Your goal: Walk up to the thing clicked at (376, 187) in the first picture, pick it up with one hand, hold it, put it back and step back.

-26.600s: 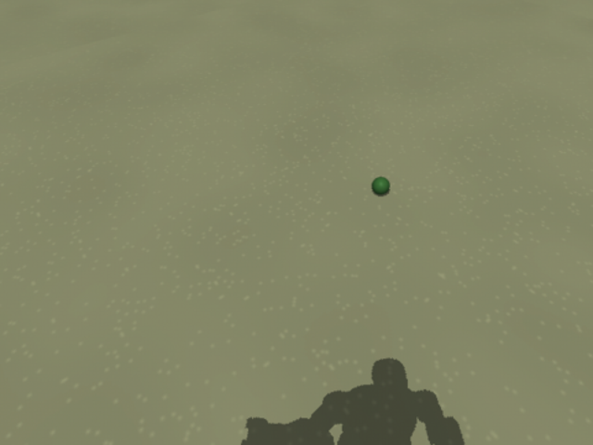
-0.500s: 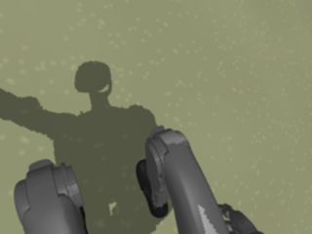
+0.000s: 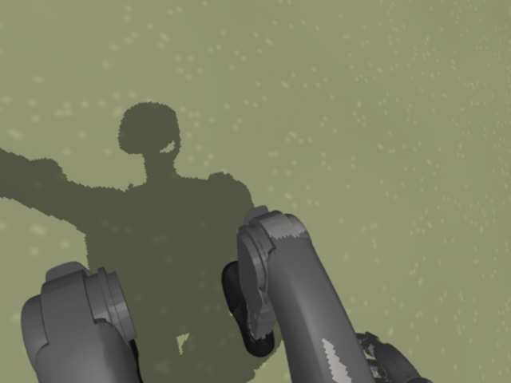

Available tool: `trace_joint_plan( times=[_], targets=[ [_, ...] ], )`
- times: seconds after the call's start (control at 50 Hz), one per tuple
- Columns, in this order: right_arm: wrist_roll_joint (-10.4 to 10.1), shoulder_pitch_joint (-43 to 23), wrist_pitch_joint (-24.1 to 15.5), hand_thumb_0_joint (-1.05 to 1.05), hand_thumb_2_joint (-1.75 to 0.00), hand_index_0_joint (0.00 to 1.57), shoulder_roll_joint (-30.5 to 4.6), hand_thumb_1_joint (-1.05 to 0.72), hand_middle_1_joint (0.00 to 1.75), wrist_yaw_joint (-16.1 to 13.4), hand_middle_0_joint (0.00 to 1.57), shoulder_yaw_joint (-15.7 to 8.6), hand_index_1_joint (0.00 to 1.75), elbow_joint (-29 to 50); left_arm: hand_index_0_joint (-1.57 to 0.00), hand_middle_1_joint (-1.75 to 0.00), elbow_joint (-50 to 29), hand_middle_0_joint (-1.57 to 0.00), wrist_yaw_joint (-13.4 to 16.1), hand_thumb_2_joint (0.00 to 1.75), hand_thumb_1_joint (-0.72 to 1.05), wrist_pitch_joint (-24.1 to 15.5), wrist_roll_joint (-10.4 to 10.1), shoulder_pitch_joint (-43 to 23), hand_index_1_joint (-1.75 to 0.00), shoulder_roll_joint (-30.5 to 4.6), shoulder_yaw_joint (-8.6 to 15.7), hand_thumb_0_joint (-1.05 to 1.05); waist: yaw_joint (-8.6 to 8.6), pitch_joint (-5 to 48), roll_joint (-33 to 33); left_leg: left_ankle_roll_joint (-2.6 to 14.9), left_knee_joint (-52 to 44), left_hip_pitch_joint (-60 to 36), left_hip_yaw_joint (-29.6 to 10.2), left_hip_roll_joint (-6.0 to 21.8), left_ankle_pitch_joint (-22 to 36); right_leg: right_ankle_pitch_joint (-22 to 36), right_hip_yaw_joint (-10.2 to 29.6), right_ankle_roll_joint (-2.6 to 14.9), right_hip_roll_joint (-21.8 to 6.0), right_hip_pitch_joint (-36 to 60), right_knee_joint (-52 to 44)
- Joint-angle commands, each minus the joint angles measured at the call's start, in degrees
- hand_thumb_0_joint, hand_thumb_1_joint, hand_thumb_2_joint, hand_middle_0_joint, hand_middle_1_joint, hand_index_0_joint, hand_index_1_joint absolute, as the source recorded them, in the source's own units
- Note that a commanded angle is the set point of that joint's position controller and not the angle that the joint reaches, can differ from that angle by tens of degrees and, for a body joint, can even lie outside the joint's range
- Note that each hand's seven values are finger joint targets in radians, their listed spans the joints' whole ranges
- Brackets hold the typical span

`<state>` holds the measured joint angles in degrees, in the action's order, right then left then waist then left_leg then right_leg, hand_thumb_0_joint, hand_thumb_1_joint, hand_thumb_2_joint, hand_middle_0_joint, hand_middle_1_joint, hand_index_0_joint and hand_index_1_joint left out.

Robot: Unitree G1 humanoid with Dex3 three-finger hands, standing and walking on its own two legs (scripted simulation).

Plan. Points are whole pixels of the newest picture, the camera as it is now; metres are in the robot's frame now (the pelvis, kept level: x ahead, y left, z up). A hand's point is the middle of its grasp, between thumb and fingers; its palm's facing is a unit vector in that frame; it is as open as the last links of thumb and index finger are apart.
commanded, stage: rise first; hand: left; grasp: from above
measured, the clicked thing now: out of the picture +0.53 +0.35 -0.28
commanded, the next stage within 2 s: approach in 1.78 s
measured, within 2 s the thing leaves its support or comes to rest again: neither
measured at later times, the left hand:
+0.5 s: hand out of the picture +0.49 +0.39 -0.16, palm faces -0.43 -0.11 -0.90, open 14.4 cm
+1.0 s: hand out of the picture +0.49 +0.39 -0.16, palm faces -0.43 -0.11 -0.90, open 14.4 cm
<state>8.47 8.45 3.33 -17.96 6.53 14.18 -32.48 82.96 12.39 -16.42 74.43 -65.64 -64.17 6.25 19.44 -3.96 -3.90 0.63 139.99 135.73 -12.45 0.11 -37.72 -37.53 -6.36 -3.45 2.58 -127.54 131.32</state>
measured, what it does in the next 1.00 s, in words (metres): stands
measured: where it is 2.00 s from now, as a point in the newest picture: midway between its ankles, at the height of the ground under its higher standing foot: (193, 352)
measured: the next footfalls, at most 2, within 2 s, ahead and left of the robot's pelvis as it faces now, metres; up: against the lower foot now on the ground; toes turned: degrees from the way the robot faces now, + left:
none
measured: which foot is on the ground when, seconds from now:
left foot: down 0.00-1.00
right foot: down 0.00-1.00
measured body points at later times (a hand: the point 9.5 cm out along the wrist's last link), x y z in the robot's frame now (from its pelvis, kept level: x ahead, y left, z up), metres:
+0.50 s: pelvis +0.00 +0.00 +0.00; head +0.27 +0.13 +0.34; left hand +0.51 +0.39 -0.11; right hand +0.06 -0.27 -0.06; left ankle +0.07 +0.12 -0.29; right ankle +0.12 -0.13 -0.29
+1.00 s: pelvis +0.00 +0.00 +0.00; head +0.27 +0.13 +0.34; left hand +0.51 +0.40 -0.11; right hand +0.06 -0.27 -0.06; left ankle +0.07 +0.12 -0.29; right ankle +0.12 -0.13 -0.29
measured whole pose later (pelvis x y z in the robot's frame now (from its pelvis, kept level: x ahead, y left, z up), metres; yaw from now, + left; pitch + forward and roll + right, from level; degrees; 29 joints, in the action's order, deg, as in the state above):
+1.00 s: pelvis +0.00 +0.00 +0.00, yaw +0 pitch +32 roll -15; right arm 8.6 8.7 3.0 -18.2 6.7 14.2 -31.9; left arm 81.5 11.9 -16.0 74.2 -65.6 -64.4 6.4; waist 19.4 -4.4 -4.1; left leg 0.7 140.2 136.0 -12.7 0.0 -37.7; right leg -37.5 -6.6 -3.5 2.4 -127.7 131.3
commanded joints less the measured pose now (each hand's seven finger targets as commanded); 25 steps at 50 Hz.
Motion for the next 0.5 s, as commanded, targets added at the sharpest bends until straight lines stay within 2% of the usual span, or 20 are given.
trace_joint_plan(
  times=[0.0,0.02,0.04,0.08,0.1,0.14,0.16,0.18,0.22,0.26,0.36,0.38,0.42,0.44,0.48],
  targets=[
    [0.33,11.38,0.36,0.0,-0.9,0.2,-17.17,-0.9,0.3,-0.87,0.2,-5.73,0.3,-0.42,-0.04,-0.99,-10.65,-0.07,2.02,1.09,-0.61,0.12,-0.93,-17.13,-1.02,-16.08,2.08,0.0,0.77,39.8,30.44,0.15,-14.22,-36.71,5.05,1.26,12.99,13.27,-5.61,5.27,0.97,15.0,-10.96],
    [0.26,11.28,0.36,0.0,-0.9,0.2,-17.57,-0.9,0.3,-0.96,0.2,-6.17,0.3,-0.24,-0.04,-0.99,-11.11,-0.07,1.93,1.07,-0.61,0.27,-0.99,-16.87,-1.02,-16.33,2.57,0.0,0.24,39.81,30.82,0.0,-14.34,-36.72,4.97,1.08,13.17,13.19,-5.6,5.52,0.84,14.19,-10.84],
    [0.43,11.6,0.23,0.0,-0.9,0.2,-17.2,-0.91,0.3,-0.8,0.2,-6.02,0.3,-0.29,-0.04,-1.0,-9.12,-0.07,1.73,1.07,-0.61,0.56,-1.0,-15.52,-1.03,-15.44,2.03,0.0,0.79,38.26,30.18,0.07,-13.96,-36.07,5.15,1.17,13.06,13.03,-5.59,5.46,0.91,14.4,-11.01],
    [0.31,11.53,0.23,0.0,-0.9,0.2,-17.58,-0.91,0.3,-0.84,0.2,-6.07,0.3,-0.38,-0.04,-0.99,-9.55,-0.07,1.66,1.08,-0.61,0.72,-1.32,-15.59,-1.02,-15.45,2.22,0.0,0.73,37.2,29.51,-0.05,-14.44,-35.49,4.97,1.01,12.62,12.62,-5.6,5.62,0.76,14.13,-11.23],
    [0.4,11.46,0.32,0.0,-0.9,0.2,-17.28,-0.9,0.3,-0.78,0.2,-5.9,0.3,-0.18,-0.04,-0.99,-10.77,-0.07,1.7,1.08,-0.61,0.45,-1.14,-16.72,-1.02,-16.11,2.43,0.0,0.75,38.9,30.57,-0.09,-14.75,-35.68,5.11,1.24,12.38,12.57,-5.81,5.46,0.93,15.33,-10.99],
    [0.34,11.19,0.39,0.0,-0.9,0.2,-17.76,-0.9,0.3,-0.9,0.2,-6.1,0.3,0.21,-0.04,-0.99,-10.98,-0.07,1.43,1.07,-0.61,0.47,-1.42,-16.15,-1.02,-16.35,2.8,0.0,0.38,38.47,30.36,-0.13,-14.8,-36.36,4.75,1.12,12.26,11.99,-5.87,5.59,0.76,14.22,-11.11],
    [0.36,11.38,0.27,0.0,-0.9,0.2,-17.14,-0.91,0.3,-0.74,0.2,-5.78,0.3,-0.07,-0.04,-0.99,-9.29,-0.07,1.24,1.08,-0.61,0.54,-1.4,-15.45,-1.02,-15.28,1.92,0.0,0.83,37.38,30.42,-0.05,-14.4,-35.62,4.99,1.22,11.76,12.02,-5.6,5.5,0.82,14.36,-10.99],
    [0.43,11.55,0.25,0.0,-0.9,0.2,-17.68,-0.91,0.3,-0.82,0.2,-6.01,0.3,-0.36,-0.04,-0.99,-10.04,-0.07,1.17,1.07,-0.61,0.44,-1.45,-16.36,-1.02,-15.19,2.04,0.0,1.4,37.1,29.16,0.06,-13.91,-34.97,5.01,1.07,11.89,11.98,-5.8,5.61,0.88,14.29,-11.36],
    [0.37,11.31,0.26,0.0,-0.9,0.2,-17.52,-0.9,0.3,-0.92,0.2,-5.76,0.3,0.09,-0.04,-0.99,-11.67,-0.07,1.19,1.08,-0.61,0.06,-1.49,-17.16,-1.02,-16.47,2.45,0.0,0.91,39.3,29.78,0.08,-14.01,-35.9,5.06,1.18,12.02,12.09,-5.7,5.47,0.94,15.14,-11.34],
    [0.51,11.62,0.16,0.0,-0.9,0.2,-17.76,-0.91,0.3,-0.86,0.2,-5.95,0.3,-0.02,-0.05,-0.98,-10.67,-0.08,1.1,1.07,-0.61,0.05,-1.36,-16.32,-1.01,-15.94,2.43,0.0,1.04,37.59,30.35,-0.13,-13.95,-35.62,4.95,1.13,12.15,12.08,-5.82,5.65,0.84,14.46,-11.17],
    [0.59,11.31,0.34,0.0,-0.9,0.2,-18.25,-0.9,0.3,-0.95,0.2,-5.97,0.3,0.22,-0.04,-0.98,-11.37,-0.07,1.38,1.08,-0.61,-0.22,-1.21,-17.07,-1.01,-16.37,2.81,0.0,1.1,38.76,31.5,-0.41,-14.5,-37.54,4.19,1.16,13.18,12.46,-6.31,5.77,0.73,13.48,-10.65],
    [0.61,11.47,0.2,0.0,-0.9,0.2,-17.42,-0.9,0.3,-0.84,0.2,-5.7,0.3,-0.11,-0.04,-0.99,-9.94,-0.07,1.28,1.08,-0.61,-0.13,-1.13,-16.62,-1.02,-15.2,1.79,0.0,1.35,37.88,31.22,-0.13,-14.27,-36.95,4.72,1.36,12.54,12.3,-5.97,5.5,0.88,13.93,-10.91],
    [0.64,11.85,0.34,0.0,-0.9,0.2,-17.72,-0.9,0.3,-0.8,0.2,-5.72,0.3,-0.03,-0.04,-0.98,-10.8,-0.07,1.66,1.09,-0.61,-0.24,-0.85,-16.57,-1.02,-16.35,2.46,0.0,1.06,38.53,31.23,-0.19,-14.34,-36.39,4.75,1.22,12.93,12.67,-6.07,5.54,0.85,14.95,-10.86],
    [0.63,11.9,0.23,0.0,-0.9,0.2,-17.62,-0.9,0.3,-0.72,0.2,-5.6,0.3,-0.06,-0.04,-0.98,-9.78,-0.07,1.6,1.09,-0.61,-0.07,-0.98,-16.64,-1.02,-16.24,2.36,0.0,1.53,37.99,30.28,-0.05,-13.98,-35.49,4.88,1.17,12.73,12.68,-5.98,5.55,0.91,15.16,-10.92],
    [0.6,11.43,0.34,0.0,-0.9,0.2,-17.73,-0.9,0.3,-0.81,0.2,-5.69,0.3,0.33,-0.04,-0.98,-10.43,-0.07,1.53,1.08,-0.61,0.02,-1.01,-16.62,-1.02,-16.13,2.3,0.0,1.0,38.32,30.12,-0.03,-14.17,-35.73,4.71,1.22,12.39,12.24,-6.07,5.63,0.9,14.32,-10.98]
  ],
)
